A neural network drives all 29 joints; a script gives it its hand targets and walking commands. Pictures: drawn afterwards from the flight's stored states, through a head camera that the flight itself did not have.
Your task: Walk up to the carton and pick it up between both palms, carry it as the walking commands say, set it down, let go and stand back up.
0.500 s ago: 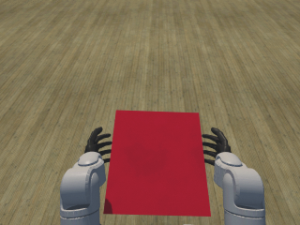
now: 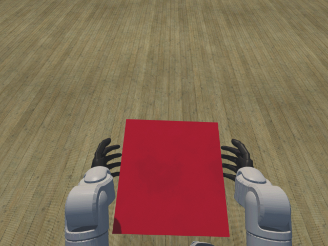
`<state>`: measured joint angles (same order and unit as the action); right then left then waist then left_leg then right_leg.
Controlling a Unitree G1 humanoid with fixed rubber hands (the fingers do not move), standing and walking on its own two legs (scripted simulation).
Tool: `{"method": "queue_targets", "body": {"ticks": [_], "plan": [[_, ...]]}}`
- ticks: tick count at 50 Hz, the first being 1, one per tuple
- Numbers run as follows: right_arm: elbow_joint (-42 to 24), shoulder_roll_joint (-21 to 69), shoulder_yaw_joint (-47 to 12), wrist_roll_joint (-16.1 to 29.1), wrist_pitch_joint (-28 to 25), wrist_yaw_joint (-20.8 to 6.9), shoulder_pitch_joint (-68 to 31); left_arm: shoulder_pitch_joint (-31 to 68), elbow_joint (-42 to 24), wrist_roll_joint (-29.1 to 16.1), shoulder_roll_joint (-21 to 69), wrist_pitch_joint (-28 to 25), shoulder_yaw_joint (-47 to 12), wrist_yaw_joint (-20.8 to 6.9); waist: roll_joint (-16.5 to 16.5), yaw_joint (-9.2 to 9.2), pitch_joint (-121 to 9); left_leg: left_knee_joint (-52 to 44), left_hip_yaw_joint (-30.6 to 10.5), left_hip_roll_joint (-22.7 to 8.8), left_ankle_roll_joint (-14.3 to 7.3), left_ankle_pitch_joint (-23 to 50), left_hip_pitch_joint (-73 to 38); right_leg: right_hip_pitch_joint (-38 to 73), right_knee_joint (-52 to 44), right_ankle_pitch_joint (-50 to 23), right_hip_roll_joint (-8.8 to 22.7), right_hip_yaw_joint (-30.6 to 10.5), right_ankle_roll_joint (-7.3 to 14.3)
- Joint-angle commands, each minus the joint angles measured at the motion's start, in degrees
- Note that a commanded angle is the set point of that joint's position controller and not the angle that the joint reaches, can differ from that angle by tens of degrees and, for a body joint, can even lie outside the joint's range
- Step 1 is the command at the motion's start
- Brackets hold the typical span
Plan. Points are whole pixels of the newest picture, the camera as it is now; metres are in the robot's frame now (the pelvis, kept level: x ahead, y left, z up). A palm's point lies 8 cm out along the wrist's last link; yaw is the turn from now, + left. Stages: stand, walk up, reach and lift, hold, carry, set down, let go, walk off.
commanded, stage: carry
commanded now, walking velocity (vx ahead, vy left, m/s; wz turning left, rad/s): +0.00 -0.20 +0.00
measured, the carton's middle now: (169, 177) +0.27 +0.01 -0.01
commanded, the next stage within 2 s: none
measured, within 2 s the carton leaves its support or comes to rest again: neither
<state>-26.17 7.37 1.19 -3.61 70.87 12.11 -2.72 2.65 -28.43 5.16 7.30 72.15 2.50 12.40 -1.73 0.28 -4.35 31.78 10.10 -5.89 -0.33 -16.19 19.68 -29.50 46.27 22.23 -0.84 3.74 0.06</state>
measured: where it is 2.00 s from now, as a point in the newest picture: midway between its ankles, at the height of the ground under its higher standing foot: (169, 199)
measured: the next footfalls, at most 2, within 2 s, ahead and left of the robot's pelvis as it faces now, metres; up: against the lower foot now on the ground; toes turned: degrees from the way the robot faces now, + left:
right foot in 0.18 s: +0.04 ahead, -0.21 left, +0.00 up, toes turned -6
left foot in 0.50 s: -0.03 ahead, -0.02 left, +0.00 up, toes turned +9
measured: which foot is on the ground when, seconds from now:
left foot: down 0.00-0.18, up 0.20-0.48, down 0.50-1.00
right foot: up 0.00-0.16, down 0.18-1.00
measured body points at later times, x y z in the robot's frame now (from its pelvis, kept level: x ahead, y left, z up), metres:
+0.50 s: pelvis -0.06 -0.12 +0.00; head -0.05 -0.12 +0.45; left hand +0.21 +0.03 +0.08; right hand +0.20 -0.28 +0.08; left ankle -0.07 -0.02 -0.73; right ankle +0.00 -0.21 -0.73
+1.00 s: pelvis -0.03 -0.11 +0.01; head -0.05 -0.13 +0.46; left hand +0.22 +0.05 +0.10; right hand +0.22 -0.26 +0.09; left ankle -0.07 -0.02 -0.73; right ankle -0.02 -0.21 -0.73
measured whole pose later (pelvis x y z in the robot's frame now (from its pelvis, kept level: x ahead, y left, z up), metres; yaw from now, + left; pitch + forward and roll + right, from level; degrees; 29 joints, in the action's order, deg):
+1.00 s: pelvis -0.03 -0.11 +0.01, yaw +1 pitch +3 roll +0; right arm -25.7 7.3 0.6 -4.8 74.8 14.2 -2.9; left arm 5.0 -25.7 5.3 7.3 75.7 2.6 12.7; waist 1.3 0.5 -7.1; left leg 21.5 10.3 -1.3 -1.6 -14.7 9.8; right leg -17.3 29.6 19.7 2.1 8.3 -0.9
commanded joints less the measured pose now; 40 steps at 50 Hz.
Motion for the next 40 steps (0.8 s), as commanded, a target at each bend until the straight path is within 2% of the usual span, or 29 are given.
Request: {"method": "queue_targets", "body": {"ticks": [1, 2, 3, 5, 6, 7, 8, 9, 10, 11, 12, 14, 17, 19, 20, 22, 23, 24, 25, 27, 28, 29, 30, 31, 33, 35, 36, 37, 40], "plan": [[-12.1, 56.7, -32.5, 19.7, -3.1, -13.9, -27.1, 31.1, -9.9, -25.4, 58.5, -2.9, -40.2, -14.7, 9.5, -0.81, -13.8, -8.3, -8.6, -15.0, -3.2, 32.9, -16.0, -1.2, -3.8, -0.7, 4.2, -2.7, -1.4], [-13.4, 56.7, -32.8, 20.7, -3.1, -13.9, -27.6, 31.0, -11.6, -25.6, 57.3, -2.8, -40.0, -15.0, 14.5, -1.04, -12.1, -9.9, -7.2, -14.0, -3.0, 29.3, -10.0, 4.0, -4.9, -2.5, 3.0, -0.3, -2.1], [-10.0, 57.0, -31.9, 19.9, -2.9, -13.6, -23.6, 31.9, -12.7, -26.2, 56.5, -3.2, -40.2, -14.7, 12.7, -1.35, -13.3, -9.7, -7.8, -14.0, -2.9, 28.0, -9.6, 5.4, -5.8, -1.9, 1.0, 2.5, -2.4], [-13.6, 53.3, -31.3, 19.2, -2.8, -13.0, -24.7, 25.9, -7.2, -25.0, 56.8, -1.9, -39.7, -14.5, 16.0, -1.51, -15.2, -9.1, -7.0, -13.0, -2.4, 25.9, -13.6, 5.9, -10.6, -1.2, -0.4, 4.5, -3.6], [-12.2, 51.3, -30.8, 18.2, -1.8, -12.5, -22.7, 23.4, -6.3, -24.3, 54.0, -1.2, -37.7, -14.4, 14.1, -1.00, -15.6, -7.5, -8.2, -13.9, -2.8, 23.4, -12.0, 9.1, -13.3, -4.1, 1.7, 2.5, -3.2], [-10.8, 51.9, -30.8, 17.7, -1.6, -12.2, -21.2, 24.0, -6.4, -24.6, 54.3, -1.3, -38.0, -14.3, 12.5, -0.97, -16.4, -4.3, -4.3, -11.9, -1.3, 21.8, -13.1, 11.0, -20.1, -4.5, 0.4, 5.0, -2.5], [-13.2, 50.0, -30.7, 17.1, -2.0, -12.5, -23.0, 24.2, -6.3, -24.4, 54.5, -1.2, -38.6, -14.8, 12.6, -0.59, -16.6, 0.7, -2.3, -9.3, 0.3, 26.6, -14.3, 12.3, -26.2, -8.8, 2.9, 2.8, -1.8], [-10.6, 52.6, -31.4, 18.3, -1.9, -12.4, -22.4, 26.0, -7.9, -24.6, 54.1, -1.4, -37.7, -14.5, 6.6, -0.94, -17.8, 1.5, -5.0, -9.9, 2.1, 20.8, -6.8, 21.5, -27.4, -11.5, 5.2, 0.1, -1.8], [-11.5, 50.3, -31.1, 17.7, -1.4, -12.3, -21.9, 24.2, -5.5, -24.2, 53.5, -0.5, -37.3, -14.7, -1.6, -1.42, -16.1, 6.1, -1.6, -6.0, 4.7, 7.5, 1.1, 24.6, -25.0, -29.7, 11.6, -6.3, -0.1], [-11.3, 51.4, -33.1, 18.7, -1.0, -12.7, -25.3, 25.1, -5.5, -23.6, 53.0, -0.9, -36.4, -14.7, -12.2, -0.03, -16.5, 13.6, 1.4, -1.0, 5.8, -13.3, 11.6, 27.9, -24.8, -41.2, 19.5, -15.9, 5.1], [-12.6, 51.9, -35.1, 20.0, -0.8, -13.3, -29.0, 23.9, -3.1, -21.7, 54.4, -1.5, -34.2, -14.5, -15.6, 0.38, -14.3, 18.4, -1.5, -0.3, 5.7, -19.1, 10.4, 23.3, -22.4, -47.4, 18.2, -13.9, 7.9], [-7.4, 54.2, -35.7, 20.8, -0.3, -13.3, -24.7, 21.0, -3.0, -21.5, 54.0, -1.6, -33.1, -14.6, -9.5, 0.06, -14.9, 22.9, -4.3, -1.1, 5.1, -15.6, 11.4, 26.0, -21.6, -45.2, 15.7, -7.8, 8.6], [-12.7, 59.9, -39.1, 24.1, -1.6, -14.5, -31.5, 25.5, -8.0, -21.7, 58.3, -3.6, -33.4, -14.7, -9.6, -0.01, -16.8, 20.6, -4.7, -0.3, 5.0, -11.3, 10.5, 25.3, -21.7, -33.2, 14.1, -6.0, 6.4], [-11.5, 56.3, -37.8, 23.2, -1.2, -14.5, -29.1, 22.4, -5.8, -20.3, 55.8, -3.0, -32.5, -14.6, -5.9, 0.32, -16.4, 20.1, -4.8, 0.8, 3.9, -11.2, 8.3, 21.0, -25.2, -17.7, 15.5, -9.3, 7.2], [-9.4, 59.1, -37.5, 23.6, -1.0, -14.7, -29.1, 26.8, -6.7, -21.1, 57.9, -3.0, -34.1, -14.4, -4.6, 0.86, -17.1, 14.2, -4.4, 1.3, 2.8, -12.5, 6.9, 21.7, -25.5, -18.4, 17.5, -10.8, 8.9], [-9.6, 56.2, -37.0, 23.4, -1.0, -14.4, -30.8, 24.2, -4.9, -19.4, 55.3, -2.6, -32.4, -14.0, -3.8, 1.16, -15.9, 10.7, -3.8, 3.0, 2.5, -13.6, 5.6, 19.7, -28.2, -10.9, 17.4, -14.6, 8.5], [-13.3, 55.9, -38.6, 24.6, -1.5, -14.3, -32.6, 21.9, -4.1, -18.8, 55.3, -2.9, -32.0, -13.9, -7.0, 0.82, -17.2, 3.1, -4.5, 3.0, 1.7, -12.7, 1.3, 20.1, -27.3, -10.2, 16.8, -13.6, 8.8], [-8.5, 55.6, -36.5, 23.3, -0.7, -14.4, -28.3, 22.0, -3.5, -18.6, 54.5, -2.3, -32.7, -13.5, -2.0, 0.17, -17.2, -5.2, -2.6, 3.1, 2.2, -4.9, -1.0, 19.7, -24.8, -13.5, 15.2, -9.8, 7.5], [-9.7, 56.2, -35.1, 22.5, -1.2, -14.3, -28.2, 25.1, -6.1, -20.7, 56.2, -2.7, -34.8, -13.8, -2.9, -0.28, -20.2, -11.6, -3.7, 1.1, 1.6, -0.4, -8.5, 20.0, -23.5, -15.3, 14.0, -9.1, 5.7], [-8.6, 55.2, -35.1, 21.8, -1.1, -14.5, -29.4, 25.7, -7.3, -19.9, 53.7, -2.6, -34.6, -14.1, 4.3, 0.46, -12.9, -13.4, -12.3, -5.0, -0.9, -7.2, -8.3, 9.9, -25.2, -7.4, 10.1, -6.3, 0.5], [-6.2, 55.6, -33.3, 20.9, -1.3, -14.3, -24.7, 25.7, -7.9, -20.7, 53.6, -1.9, -36.2, -14.0, 9.8, 0.37, -13.4, -13.7, -13.9, -5.1, -1.3, -9.3, -4.0, 13.9, -23.2, -7.4, 8.9, -5.3, 0.6], [-5.3, 57.8, -33.6, 20.9, -1.1, -14.3, -26.0, 31.4, -10.6, -22.6, 54.4, -2.0, -37.1, -14.6, 6.3, 0.68, -12.7, -11.9, -10.9, -2.9, -0.6, -9.7, -0.3, 16.3, -24.8, -6.0, 10.1, -6.9, 0.9], [-8.2, 55.5, -31.8, 20.0, -1.8, -14.2, -29.9, 33.3, -8.7, -23.1, 55.7, -1.9, -37.9, -14.8, 8.6, 0.47, -13.5, -10.5, -10.0, -2.9, -0.3, -4.0, -3.0, 14.5, -23.4, -9.1, 10.8, -8.0, 1.5], [-8.0, 57.7, -33.6, 20.5, -2.0, -14.1, -29.9, 33.7, -11.3, -23.8, 55.2, -2.5, -37.7, -14.9, 3.3, 0.57, -15.9, -5.7, -7.9, -2.0, 0.5, 0.8, -5.0, 15.7, -24.1, -13.6, 11.9, -8.3, 1.3], [-9.3, 56.0, -33.4, 20.3, -1.6, -13.8, -30.9, 28.9, -6.7, -23.2, 55.5, -1.0, -37.3, -15.1, 2.1, 0.76, -15.1, -5.3, -7.8, 0.3, -0.3, -4.8, -1.4, 16.0, -26.2, -3.7, 14.0, -12.8, 2.6], [-6.1, 53.2, -31.9, 18.4, -0.1, -13.0, -28.0, 29.0, -5.5, -23.3, 53.1, -0.5, -35.8, -15.1, -2.6, 0.76, -11.8, -6.7, -6.9, 0.9, -1.3, -13.6, -1.8, 12.6, -31.7, 13.9, 11.9, -10.7, 1.5], [-4.4, 51.9, -30.6, 17.6, 0.4, -13.0, -27.7, 30.8, -6.2, -23.3, 51.2, 0.0, -36.4, -15.1, -0.8, 0.57, -9.3, -10.1, -8.3, 0.5, -2.0, -19.1, -0.2, 10.9, -32.1, 18.2, 11.4, -8.9, 0.8], [-4.0, 51.1, -29.6, 16.5, 0.7, -12.0, -25.0, 26.9, -3.2, -23.0, 51.4, 0.5, -34.7, -14.9, -4.8, 0.83, -9.9, -8.7, -5.7, 1.8, -1.6, -18.3, -0.1, 11.5, -33.7, 18.4, 10.5, -7.9, 0.3], [-9.9, 52.0, -32.5, 19.1, -0.3, -12.0, -30.6, 25.8, -3.7, -22.3, 52.6, -0.1, -34.0, -15.1, -2.0, 0.14, -12.4, -10.3, -6.5, 0.1, -1.7, -7.7, -9.5, 15.0, -28.2, 2.3, 7.1, -2.2, -0.5]]}}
